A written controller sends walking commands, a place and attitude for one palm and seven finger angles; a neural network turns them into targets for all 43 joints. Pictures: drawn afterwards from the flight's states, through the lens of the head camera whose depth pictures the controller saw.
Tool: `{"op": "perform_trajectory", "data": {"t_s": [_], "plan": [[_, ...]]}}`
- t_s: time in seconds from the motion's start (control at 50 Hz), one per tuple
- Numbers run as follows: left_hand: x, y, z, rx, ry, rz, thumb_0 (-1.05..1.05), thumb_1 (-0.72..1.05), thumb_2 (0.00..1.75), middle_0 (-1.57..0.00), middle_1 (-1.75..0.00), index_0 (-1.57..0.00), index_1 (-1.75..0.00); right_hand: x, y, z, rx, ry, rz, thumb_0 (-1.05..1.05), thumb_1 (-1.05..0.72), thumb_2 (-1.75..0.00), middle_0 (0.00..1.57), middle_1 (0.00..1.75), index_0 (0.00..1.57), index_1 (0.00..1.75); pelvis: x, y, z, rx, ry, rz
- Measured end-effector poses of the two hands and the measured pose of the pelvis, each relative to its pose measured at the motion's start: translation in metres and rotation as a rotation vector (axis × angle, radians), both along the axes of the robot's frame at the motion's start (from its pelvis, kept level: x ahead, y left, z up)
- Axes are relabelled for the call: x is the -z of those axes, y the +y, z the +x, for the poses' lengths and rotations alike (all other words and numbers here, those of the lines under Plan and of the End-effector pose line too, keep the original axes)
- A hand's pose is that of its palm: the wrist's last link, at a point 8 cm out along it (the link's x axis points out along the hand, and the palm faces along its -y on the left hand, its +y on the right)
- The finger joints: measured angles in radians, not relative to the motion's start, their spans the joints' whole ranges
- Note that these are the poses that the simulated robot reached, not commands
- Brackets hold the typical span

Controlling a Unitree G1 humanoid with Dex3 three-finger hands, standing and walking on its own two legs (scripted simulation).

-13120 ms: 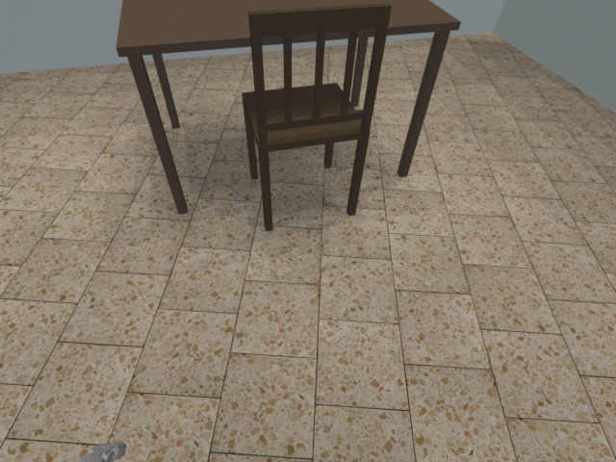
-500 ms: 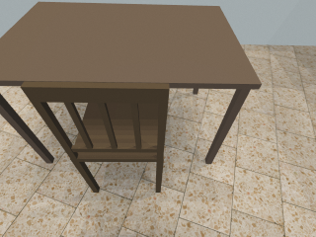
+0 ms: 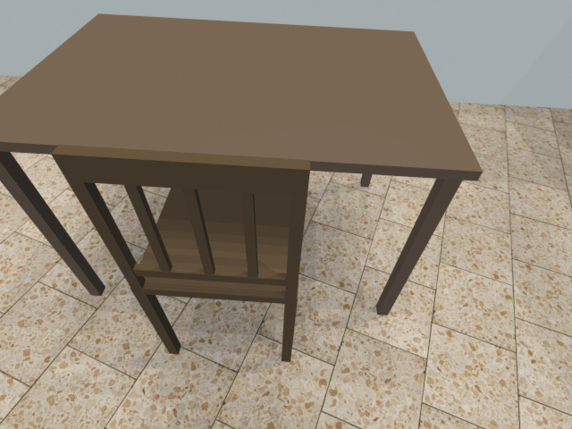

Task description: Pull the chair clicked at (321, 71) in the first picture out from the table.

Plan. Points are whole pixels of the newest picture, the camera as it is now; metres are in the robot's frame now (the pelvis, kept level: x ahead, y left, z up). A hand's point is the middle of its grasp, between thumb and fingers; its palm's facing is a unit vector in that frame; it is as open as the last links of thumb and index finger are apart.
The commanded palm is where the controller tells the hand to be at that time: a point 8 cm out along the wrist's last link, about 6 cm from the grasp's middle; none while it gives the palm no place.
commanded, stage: come to a stop and stand still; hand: left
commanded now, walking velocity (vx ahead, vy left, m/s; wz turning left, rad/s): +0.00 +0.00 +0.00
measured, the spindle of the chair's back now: (200, 234) +0.49 +0.21 -0.09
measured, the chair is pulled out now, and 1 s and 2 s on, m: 0.00 0.00 0.00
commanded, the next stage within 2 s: look again from close up in 1.12 s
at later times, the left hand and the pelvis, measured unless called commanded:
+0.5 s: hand out of the picture -0.05 +0.21 -0.17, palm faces +0.02 -0.99 -0.17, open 7.4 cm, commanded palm none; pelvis -0.04 +0.05 +0.01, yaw -1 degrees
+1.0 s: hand out of the picture -0.09 +0.22 -0.17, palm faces +0.02 -0.99 -0.15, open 7.4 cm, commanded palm none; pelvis -0.05 +0.08 +0.01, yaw -1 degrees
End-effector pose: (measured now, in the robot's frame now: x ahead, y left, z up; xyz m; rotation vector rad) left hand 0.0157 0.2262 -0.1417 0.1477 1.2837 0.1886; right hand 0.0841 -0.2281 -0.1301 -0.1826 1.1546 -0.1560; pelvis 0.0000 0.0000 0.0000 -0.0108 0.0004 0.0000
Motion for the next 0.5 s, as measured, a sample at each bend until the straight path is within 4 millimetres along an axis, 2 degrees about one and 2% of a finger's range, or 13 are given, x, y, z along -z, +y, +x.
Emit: {"op": "perform_trajectory", "data": {"t_s": [0.08,0.16,0.34,0.5], "plan": [[-0.002,0.007,-0.007,0.0,-0.003,0.001,0.01,0.91,0.89,-0.2,-0.3,-0.21,-0.3,-0.002,0.008,-0.004,-0.011,-0.002,0.008,0.01,-0.9,-0.89,0.2,0.29,0.2,0.29,-0.002,0.005,-0.005,0.002,-0.011,0.001],[-0.003,0.014,-0.017,0.003,0.007,-0.004,0.01,0.91,0.89,-0.2,-0.3,-0.2,-0.3,-0.002,0.016,-0.022,-0.01,0.03,0.013,0.01,-0.9,-0.89,0.2,0.29,0.2,0.29,-0.005,0.012,-0.01,0.004,-0.02,0.001],[-0.002,0.025,-0.046,0.014,0.067,-0.029,0.01,0.91,0.89,-0.2,-0.3,-0.2,-0.3,0.001,0.028,-0.089,0.029,0.163,0.005,0.0,-0.92,-0.89,0.2,0.29,0.2,0.29,-0.008,0.03,-0.025,0.008,-0.029,0.0],[0.001,0.032,-0.072,0.016,0.132,-0.054,0.01,0.91,0.89,-0.2,-0.3,-0.2,-0.3,0.001,0.051,-0.146,0.065,0.282,0.024,0.01,-0.91,-0.89,0.2,0.29,0.2,0.29,-0.009,0.046,-0.036,0.009,-0.028,0.0]]}}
